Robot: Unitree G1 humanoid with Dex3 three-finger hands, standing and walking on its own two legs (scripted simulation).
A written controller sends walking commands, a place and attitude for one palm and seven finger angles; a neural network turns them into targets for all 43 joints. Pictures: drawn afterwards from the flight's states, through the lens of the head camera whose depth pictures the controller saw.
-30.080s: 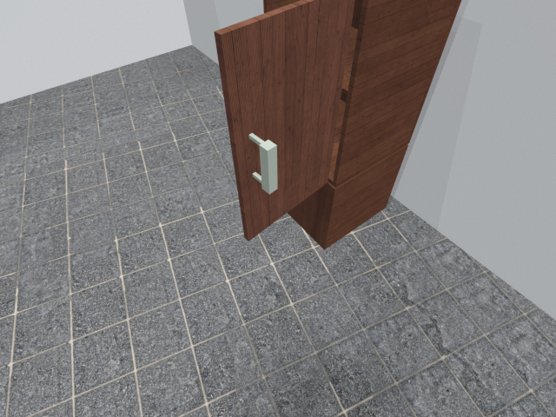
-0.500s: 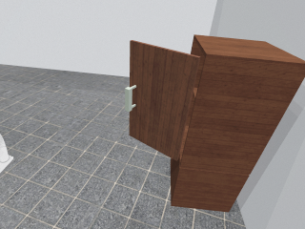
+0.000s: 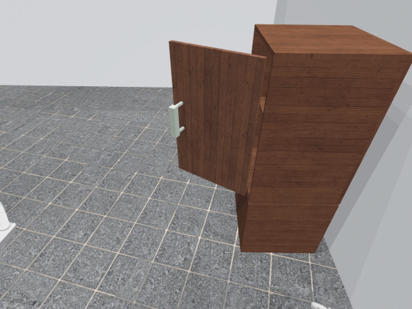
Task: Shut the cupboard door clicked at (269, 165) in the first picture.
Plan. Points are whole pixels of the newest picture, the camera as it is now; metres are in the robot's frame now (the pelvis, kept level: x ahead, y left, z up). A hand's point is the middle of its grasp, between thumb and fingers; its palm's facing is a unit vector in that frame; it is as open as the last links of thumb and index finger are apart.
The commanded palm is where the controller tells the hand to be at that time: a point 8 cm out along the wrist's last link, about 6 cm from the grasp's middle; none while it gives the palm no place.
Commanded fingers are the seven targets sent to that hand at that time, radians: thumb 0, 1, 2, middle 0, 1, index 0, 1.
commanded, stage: stop stepping back and stand still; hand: left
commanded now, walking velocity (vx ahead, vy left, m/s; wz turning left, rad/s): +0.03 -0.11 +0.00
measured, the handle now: (177, 119) +0.85 +0.17 -0.03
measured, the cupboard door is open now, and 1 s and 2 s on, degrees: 60 60 60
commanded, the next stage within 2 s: let the arm hang, fingers relaxed in 0.30 s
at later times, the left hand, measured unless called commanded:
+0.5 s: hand (52, 259) +0.19 +0.29 +0.06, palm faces +0.29 -0.80 -0.53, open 7.4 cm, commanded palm none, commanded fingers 0.00 0.90 0.90 -0.20 -0.30 -0.20 -0.30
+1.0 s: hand out of the picture -0.07 +0.23 -0.16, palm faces +0.12 -0.96 -0.24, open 7.3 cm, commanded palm none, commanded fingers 0.00 0.90 0.90 -0.20 -0.30 -0.20 -0.30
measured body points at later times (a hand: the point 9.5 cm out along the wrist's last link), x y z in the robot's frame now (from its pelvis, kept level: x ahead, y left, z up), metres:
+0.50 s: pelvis +0.01 +0.02 -0.01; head +0.00 -0.03 +0.44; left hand +0.17 +0.33 +0.09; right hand +0.18 -0.21 -0.13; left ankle +0.06 +0.15 -0.73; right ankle -0.04 -0.09 -0.73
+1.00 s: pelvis +0.00 +0.04 +0.01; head +0.02 +0.04 +0.45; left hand -0.07 +0.28 -0.14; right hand +0.06 -0.19 -0.15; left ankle +0.06 +0.15 -0.73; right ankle -0.04 -0.09 -0.73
